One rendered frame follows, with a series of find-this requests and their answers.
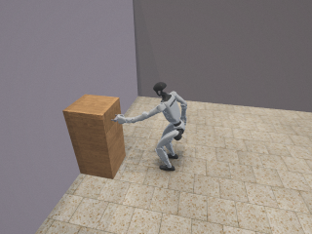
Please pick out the right robot hand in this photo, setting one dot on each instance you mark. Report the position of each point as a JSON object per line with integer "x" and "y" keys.
{"x": 184, "y": 119}

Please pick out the robot right upper arm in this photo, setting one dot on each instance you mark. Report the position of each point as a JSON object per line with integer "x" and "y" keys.
{"x": 183, "y": 103}

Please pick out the cabinet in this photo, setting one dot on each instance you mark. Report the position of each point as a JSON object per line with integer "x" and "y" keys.
{"x": 97, "y": 153}

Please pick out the robot left upper arm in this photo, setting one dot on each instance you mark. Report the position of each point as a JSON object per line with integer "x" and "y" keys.
{"x": 158, "y": 109}

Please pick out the right robot foot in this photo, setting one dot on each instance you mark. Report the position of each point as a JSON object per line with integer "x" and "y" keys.
{"x": 171, "y": 156}

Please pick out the robot left forearm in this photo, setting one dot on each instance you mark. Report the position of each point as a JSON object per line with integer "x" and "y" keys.
{"x": 135, "y": 119}

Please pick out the right robot shin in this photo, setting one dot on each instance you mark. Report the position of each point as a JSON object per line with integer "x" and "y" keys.
{"x": 169, "y": 146}

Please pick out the drawer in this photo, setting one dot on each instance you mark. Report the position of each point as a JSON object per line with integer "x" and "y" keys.
{"x": 111, "y": 116}

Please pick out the handle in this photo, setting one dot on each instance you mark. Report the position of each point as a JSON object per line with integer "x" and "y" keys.
{"x": 116, "y": 118}

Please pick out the robot right forearm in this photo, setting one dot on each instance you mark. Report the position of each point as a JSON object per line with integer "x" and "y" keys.
{"x": 183, "y": 111}

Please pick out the left robot hand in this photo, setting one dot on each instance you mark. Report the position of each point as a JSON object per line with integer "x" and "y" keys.
{"x": 121, "y": 119}

